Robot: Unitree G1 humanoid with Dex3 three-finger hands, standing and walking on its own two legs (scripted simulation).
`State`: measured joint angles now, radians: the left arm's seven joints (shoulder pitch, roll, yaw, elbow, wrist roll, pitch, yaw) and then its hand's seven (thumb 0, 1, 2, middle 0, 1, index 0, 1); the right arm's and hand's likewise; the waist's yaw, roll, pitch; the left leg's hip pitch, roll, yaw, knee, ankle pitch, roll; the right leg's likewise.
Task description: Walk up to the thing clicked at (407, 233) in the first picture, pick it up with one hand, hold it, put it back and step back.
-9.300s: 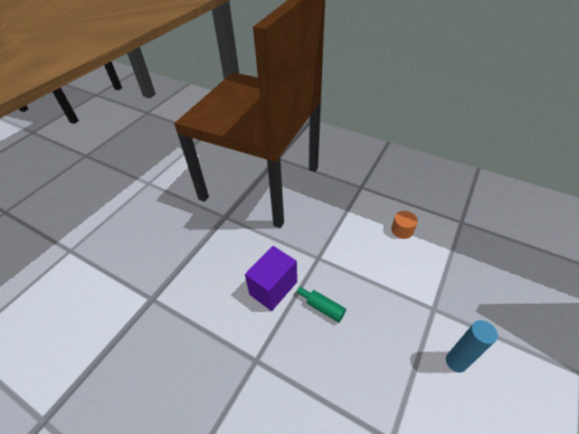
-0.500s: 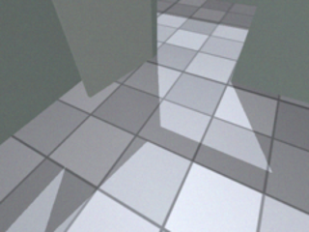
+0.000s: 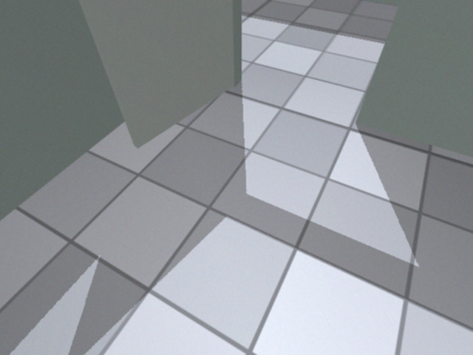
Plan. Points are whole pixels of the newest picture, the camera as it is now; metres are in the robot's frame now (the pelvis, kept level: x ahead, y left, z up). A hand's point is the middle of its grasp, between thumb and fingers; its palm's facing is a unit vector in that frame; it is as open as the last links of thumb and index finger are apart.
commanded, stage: stand
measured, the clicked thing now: out of the picture +0.02 +1.03 -0.74
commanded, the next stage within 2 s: walk up in 1.92 s
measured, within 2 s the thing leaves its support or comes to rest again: neither
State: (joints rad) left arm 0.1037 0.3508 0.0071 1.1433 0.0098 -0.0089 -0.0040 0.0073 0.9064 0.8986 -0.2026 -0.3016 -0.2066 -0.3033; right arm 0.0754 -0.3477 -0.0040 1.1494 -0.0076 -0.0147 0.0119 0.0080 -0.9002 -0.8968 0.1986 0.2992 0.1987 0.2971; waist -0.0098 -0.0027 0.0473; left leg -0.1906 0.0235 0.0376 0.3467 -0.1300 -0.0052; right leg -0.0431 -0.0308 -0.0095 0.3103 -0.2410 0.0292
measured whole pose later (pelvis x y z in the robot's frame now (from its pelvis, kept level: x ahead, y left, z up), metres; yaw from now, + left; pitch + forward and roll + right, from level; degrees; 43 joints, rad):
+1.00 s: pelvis +0.01 +0.00 +0.00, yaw +0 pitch -2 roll +0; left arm 0.13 0.35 0.01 1.12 0.01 0.00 0.00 0.01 0.91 0.90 -0.20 -0.30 -0.21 -0.30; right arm 0.09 -0.35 -0.01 1.14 -0.01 -0.01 0.01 0.01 -0.90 -0.90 0.20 0.30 0.20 0.30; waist -0.01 -0.01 0.05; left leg -0.17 0.01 0.04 0.34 -0.14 0.00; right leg -0.01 -0.04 -0.01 0.30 -0.25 0.04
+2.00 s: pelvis +0.01 +0.01 +0.00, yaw +1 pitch -1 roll +0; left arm 0.18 0.37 0.03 1.07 0.03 -0.01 -0.04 0.01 0.91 0.90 -0.20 -0.30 -0.21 -0.30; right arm 0.15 -0.36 -0.05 1.09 -0.02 -0.02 0.05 0.01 -0.90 -0.90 0.20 0.30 0.20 0.30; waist 0.00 -0.02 0.03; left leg -0.22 0.00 0.03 0.45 -0.26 0.04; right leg -0.09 -0.05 -0.02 0.46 -0.45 -0.02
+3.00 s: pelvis +0.42 -0.03 -0.02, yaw +5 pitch -2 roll +0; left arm 0.30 0.41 0.06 0.88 0.01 -0.09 -0.06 0.01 0.91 0.90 -0.20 -0.30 -0.21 -0.30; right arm 0.29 -0.46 -0.06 0.92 0.00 -0.03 0.05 0.01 -0.90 -0.90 0.20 0.30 0.20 0.30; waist 0.03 0.08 0.05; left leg -0.36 0.01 -0.03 1.10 -0.40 0.03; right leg -0.30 -0.04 -0.09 0.59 -0.25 -0.02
